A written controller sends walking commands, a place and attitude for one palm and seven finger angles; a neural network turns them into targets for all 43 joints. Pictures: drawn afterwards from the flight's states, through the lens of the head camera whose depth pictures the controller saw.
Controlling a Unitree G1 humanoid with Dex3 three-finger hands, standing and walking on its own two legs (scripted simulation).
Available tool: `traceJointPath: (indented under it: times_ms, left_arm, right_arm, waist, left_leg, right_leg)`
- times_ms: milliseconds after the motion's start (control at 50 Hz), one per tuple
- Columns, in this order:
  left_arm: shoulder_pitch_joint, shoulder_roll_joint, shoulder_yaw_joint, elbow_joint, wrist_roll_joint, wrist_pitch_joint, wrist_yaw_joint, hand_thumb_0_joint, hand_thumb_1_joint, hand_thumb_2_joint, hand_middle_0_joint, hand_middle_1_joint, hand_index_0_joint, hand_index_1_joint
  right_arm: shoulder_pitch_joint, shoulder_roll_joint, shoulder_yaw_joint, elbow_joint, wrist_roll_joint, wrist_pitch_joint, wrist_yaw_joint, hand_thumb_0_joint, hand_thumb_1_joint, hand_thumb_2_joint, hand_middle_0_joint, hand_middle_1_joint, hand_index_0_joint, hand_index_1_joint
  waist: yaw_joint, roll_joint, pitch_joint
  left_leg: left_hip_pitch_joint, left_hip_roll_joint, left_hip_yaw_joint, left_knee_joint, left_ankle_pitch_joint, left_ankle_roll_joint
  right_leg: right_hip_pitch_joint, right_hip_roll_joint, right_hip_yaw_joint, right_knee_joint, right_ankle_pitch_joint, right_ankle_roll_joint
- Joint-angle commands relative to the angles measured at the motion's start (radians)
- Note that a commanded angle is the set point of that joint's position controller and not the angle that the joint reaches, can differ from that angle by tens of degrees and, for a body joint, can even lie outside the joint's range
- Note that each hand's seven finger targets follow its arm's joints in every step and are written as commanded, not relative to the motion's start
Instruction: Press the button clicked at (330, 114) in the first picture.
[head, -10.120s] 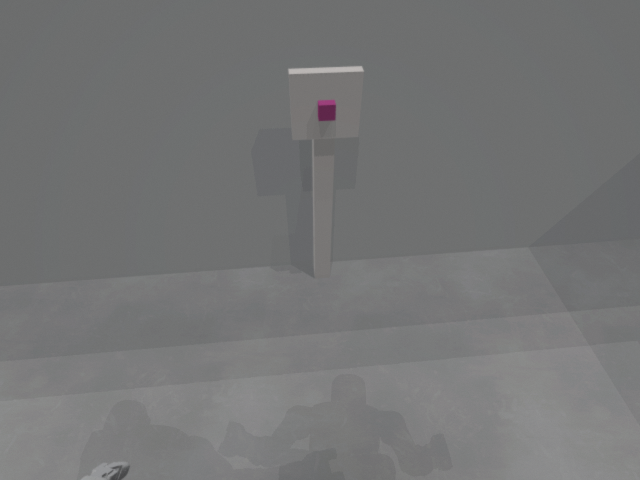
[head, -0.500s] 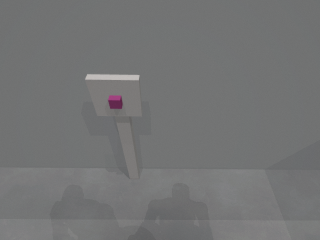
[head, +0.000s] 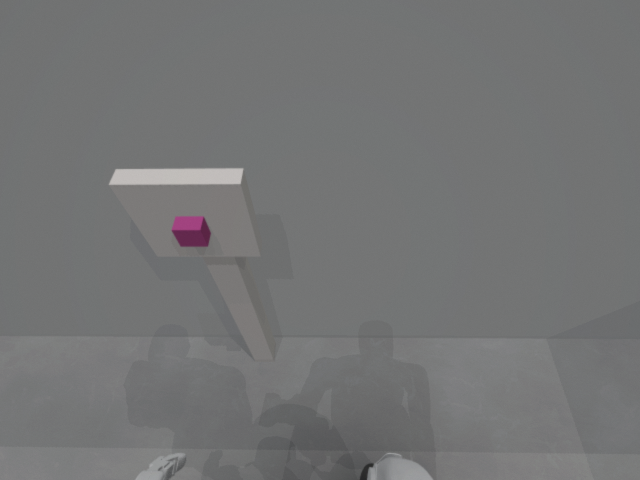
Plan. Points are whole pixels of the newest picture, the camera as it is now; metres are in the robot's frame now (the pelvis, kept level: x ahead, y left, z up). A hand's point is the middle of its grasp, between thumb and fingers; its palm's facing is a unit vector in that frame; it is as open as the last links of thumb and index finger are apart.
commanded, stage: come to a stop and stand still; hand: left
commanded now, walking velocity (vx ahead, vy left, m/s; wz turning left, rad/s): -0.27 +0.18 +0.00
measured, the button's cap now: (192, 229) +0.45 +0.22 +0.00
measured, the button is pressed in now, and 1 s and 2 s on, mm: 0 0 0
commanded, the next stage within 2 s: look again from close up in 1.18 s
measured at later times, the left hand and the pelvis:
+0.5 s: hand out of the picture +0.00 +0.22 -0.17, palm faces +0.12 -0.96 -0.24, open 7.4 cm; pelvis -0.04 +0.01 +0.00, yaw +2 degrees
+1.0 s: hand out of the picture -0.08 +0.15 -0.15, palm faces +0.05 -0.98 -0.18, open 7.3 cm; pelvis -0.07 -0.01 +0.02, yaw +1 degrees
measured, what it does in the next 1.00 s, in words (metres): steps on the spot: left foot, then right foot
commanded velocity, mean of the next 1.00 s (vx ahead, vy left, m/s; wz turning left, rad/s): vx -0.04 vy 0.05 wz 0.00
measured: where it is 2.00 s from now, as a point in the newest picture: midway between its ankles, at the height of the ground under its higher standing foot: outside the picture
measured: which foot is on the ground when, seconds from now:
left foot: down 0.00-0.00, up 0.02-0.44, down 0.46-1.00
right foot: down 0.00-0.48, up 0.50-0.74, down 0.76-1.00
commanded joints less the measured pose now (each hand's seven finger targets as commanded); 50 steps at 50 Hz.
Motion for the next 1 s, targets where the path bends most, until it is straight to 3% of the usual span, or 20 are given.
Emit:
traceJointPath:
  times_ms: [0,60,120,220,320,380,400,420,440,460,480,520,580,660,720,760,780,800,900,980]
  left_arm:
    - [0.352,0.222,0.049,0.042,0.004,-0.005,0.033,0.000,0.900,0.900,-0.200,-0.300,-0.200,-0.300]
    - [0.127,0.132,0.029,-0.004,0.004,0.026,0.042,0.000,0.900,0.900,-0.200,-0.300,-0.200,-0.300]
    - [0.090,0.144,0.040,-0.039,0.005,0.036,0.042,0.000,0.900,0.900,-0.200,-0.300,-0.200,-0.300]
    - [0.080,0.169,0.056,-0.059,0.011,0.046,0.039,0.000,0.900,0.900,-0.200,-0.300,-0.200,-0.300]
    - [0.089,0.189,0.063,-0.081,0.025,0.060,0.032,0.000,0.900,0.900,-0.200,-0.300,-0.200,-0.300]
    - [0.080,0.189,0.060,-0.082,0.020,0.071,0.030,0.000,0.900,0.900,-0.200,-0.300,-0.200,-0.300]
    - [0.080,0.173,0.056,-0.082,0.014,0.078,0.030,0.000,0.900,0.900,-0.200,-0.300,-0.200,-0.300]
    - [0.087,0.127,0.044,-0.086,0.007,0.083,0.028,0.000,0.900,0.900,-0.200,-0.300,-0.200,-0.300]
    - [0.098,0.059,0.030,-0.101,-0.003,0.091,0.023,0.000,0.900,0.900,-0.200,-0.300,-0.200,-0.300]
    - [0.077,0.072,0.025,-0.109,0.002,0.097,0.025,0.000,0.900,0.900,-0.200,-0.300,-0.200,-0.300]
    - [0.107,0.065,0.031,-0.100,-0.002,0.094,0.019,0.000,0.900,0.900,-0.200,-0.300,-0.200,-0.300]
    - [0.156,0.061,0.035,-0.039,0.012,0.099,0.017,0.000,0.900,0.900,-0.200,-0.300,-0.200,-0.300]
    - [0.202,0.038,0.023,-0.004,0.008,0.087,0.019,0.000,0.900,0.900,-0.200,-0.300,-0.200,-0.300]
    - [0.172,0.010,-0.001,-0.002,0.003,0.066,0.022,0.000,0.900,0.900,-0.200,-0.300,-0.200,-0.300]
    - [0.269,0.035,-0.008,0.052,0.002,0.037,0.030,0.000,0.900,0.900,-0.200,-0.300,-0.200,-0.300]
    - [0.276,0.089,-0.009,0.068,0.002,0.023,0.034,0.000,0.900,0.900,-0.200,-0.300,-0.200,-0.300]
    - [0.271,0.081,-0.013,0.081,0.000,0.017,0.035,0.000,0.900,0.900,-0.200,-0.300,-0.200,-0.300]
    - [0.255,0.070,-0.015,0.084,-0.002,0.013,0.038,0.000,0.900,0.900,-0.200,-0.300,-0.200,-0.300]
    - [0.225,0.038,-0.025,0.090,-0.008,0.026,0.036,0.000,0.900,0.900,-0.200,-0.300,-0.200,-0.300]
    - [0.245,0.030,-0.028,0.108,-0.008,0.031,0.033,0.000,0.900,0.900,-0.200,-0.300,-0.200,-0.300]
  right_arm:
    - [0.066,-0.116,-0.046,-0.085,0.032,-0.007,-0.023,0.000,-0.900,-0.900,0.200,0.300,0.200,0.300]
    - [-0.030,-0.081,-0.051,-0.080,0.020,0.050,-0.013,0.000,-0.900,-0.900,0.200,0.300,0.200,0.300]
    - [-0.040,-0.096,-0.057,-0.091,0.007,0.080,0.007,0.000,-0.900,-0.900,0.200,0.300,0.200,0.300]
    - [-0.126,-0.119,-0.064,-0.144,-0.003,0.093,0.021,0.000,-0.900,-0.900,0.200,0.300,0.200,0.300]
    - [-0.178,-0.116,-0.058,-0.192,0.000,0.073,0.031,0.000,-0.900,-0.900,0.200,0.300,0.200,0.300]
    - [-0.107,-0.110,-0.051,-0.180,0.003,0.055,0.028,0.000,-0.900,-0.900,0.200,0.300,0.200,0.300]
    - [-0.059,-0.111,-0.050,-0.162,0.005,0.051,0.025,0.000,-0.900,-0.900,0.200,0.300,0.200,0.300]
    - [-0.022,-0.148,-0.056,-0.159,0.003,0.044,0.020,0.000,-0.900,-0.900,0.200,0.300,0.200,0.300]
    - [-0.070,-0.224,-0.068,-0.192,-0.010,0.042,0.015,0.000,-0.900,-0.900,0.200,0.300,0.200,0.300]
    - [-0.161,-0.244,-0.064,-0.236,-0.011,0.048,0.009,0.000,-0.900,-0.900,0.200,0.300,0.200,0.300]
    - [-0.240,-0.232,-0.051,-0.263,-0.020,0.047,0.005,0.000,-0.900,-0.900,0.200,0.300,0.200,0.300]
    - [-0.291,-0.176,-0.036,-0.243,-0.010,0.033,-0.005,0.000,-0.900,-0.900,0.200,0.300,0.200,0.300]
    - [-0.246,-0.160,-0.031,-0.225,-0.004,0.021,-0.007,0.000,-0.900,-0.900,0.200,0.300,0.200,0.300]
    - [-0.147,-0.171,-0.033,-0.172,-0.007,0.021,-0.010,0.000,-0.900,-0.900,0.200,0.300,0.200,0.300]
    - [-0.114,-0.141,-0.026,-0.141,0.013,0.011,-0.006,0.000,-0.900,-0.900,0.200,0.300,0.200,0.300]
    - [-0.123,-0.107,-0.019,-0.143,0.019,0.012,0.001,0.000,-0.900,-0.900,0.200,0.300,0.200,0.300]
    - [-0.129,-0.102,-0.015,-0.128,0.013,0.018,0.001,0.000,-0.900,-0.900,0.200,0.300,0.200,0.300]
    - [-0.127,-0.106,-0.017,-0.111,0.011,0.022,0.001,0.000,-0.900,-0.900,0.200,0.300,0.200,0.300]
    - [-0.111,-0.099,-0.007,-0.050,0.009,0.024,-0.001,0.000,-0.900,-0.900,0.200,0.300,0.200,0.300]
    - [-0.106,-0.089,-0.002,-0.029,0.007,0.026,0.000,0.000,-0.900,-0.900,0.200,0.300,0.200,0.300]
  waist:
    - [0.101,-0.214,-0.358]
    - [0.038,-0.195,-0.107]
    - [0.017,-0.158,-0.151]
    - [0.029,-0.144,-0.165]
    - [0.045,-0.183,-0.157]
    - [0.009,-0.171,-0.166]
    - [-0.010,-0.143,-0.164]
    - [-0.024,0.004,-0.162]
    - [-0.010,0.289,-0.094]
    - [0.002,0.268,-0.022]
    - [0.046,0.182,-0.010]
    - [0.080,0.174,-0.044]
    - [0.070,0.091,-0.063]
    - [0.024,0.081,-0.072]
    - [0.041,-0.027,-0.154]
    - [0.018,-0.136,-0.137]
    - [0.016,-0.195,-0.152]
    - [0.014,-0.244,-0.139]
    - [0.016,-0.045,-0.031]
    - [0.024,-0.030,0.028]
  left_leg:
    - [-0.304,-0.073,-0.101,0.607,-0.223,0.030]
    - [-0.366,-0.014,-0.079,0.688,-0.125,0.008]
    - [-0.369,-0.031,-0.046,0.667,-0.023,-0.019]
    - [-0.400,-0.024,-0.028,0.581,0.051,-0.039]
    - [-0.318,-0.026,0.013,0.326,0.032,-0.016]
    - [-0.146,-0.042,0.044,0.063,0.107,0.004]
    - [-0.046,-0.043,0.055,-0.070,0.166,0.010]
    - [-0.016,0.039,-0.033,-0.199,0.133,0.028]
    - [-0.146,0.258,-0.331,-0.347,0.044,0.108]
    - [-0.343,0.333,-0.371,-0.396,0.065,0.178]
    - [-0.445,0.314,-0.300,-0.399,0.074,0.215]
    - [-0.394,0.184,-0.162,-0.332,0.245,0.151]
    - [-0.289,0.164,-0.112,-0.293,0.422,0.163]
    - [-0.135,0.202,-0.163,-0.239,0.562,0.194]
    - [-0.169,0.111,-0.104,-0.109,0.517,0.100]
    - [-0.217,0.025,-0.025,-0.100,0.295,0.039]
    - [-0.198,0.015,-0.010,-0.099,0.283,0.025]
    - [-0.190,0.017,-0.006,-0.101,0.278,0.019]
    - [-0.124,0.057,-0.034,-0.171,0.340,0.028]
    - [-0.157,0.055,-0.038,-0.185,0.281,0.030]
  right_leg:
    - [0.538,-0.435,0.380,-0.102,1.189,-0.241]
    - [0.218,-0.340,0.275,-0.203,0.727,-0.194]
    - [0.157,-0.295,0.190,-0.246,0.529,-0.144]
    - [0.143,-0.296,0.218,-0.291,0.261,-0.152]
    - [0.106,-0.272,0.259,-0.345,-0.129,-0.143]
    - [0.032,-0.226,0.243,-0.322,-0.263,-0.098]
    - [-0.027,-0.188,0.209,-0.281,-0.320,-0.059]
    - [-0.060,-0.118,0.140,-0.149,-0.359,-0.013]
    - [-0.141,0.002,0.035,0.055,-0.415,0.051]
    - [-0.084,0.010,0.078,0.190,-0.405,0.051]
    - [-0.002,-0.002,0.102,0.267,-0.355,0.045]
    - [0.023,0.024,0.131,0.369,-0.244,0.046]
    - [0.027,0.019,0.107,0.350,-0.244,0.057]
    - [0.079,0.000,0.073,0.031,-0.343,0.063]
    - [0.312,-0.049,0.159,-0.276,-0.022,0.045]
    - [0.334,-0.186,0.249,-0.253,0.337,-0.015]
    - [0.331,-0.174,0.251,-0.233,0.398,-0.031]
    - [0.323,-0.155,0.235,-0.229,0.405,-0.035]
    - [0.182,-0.079,0.193,-0.294,-0.033,-0.011]
    - [0.156,-0.064,0.200,-0.342,-0.193,-0.008]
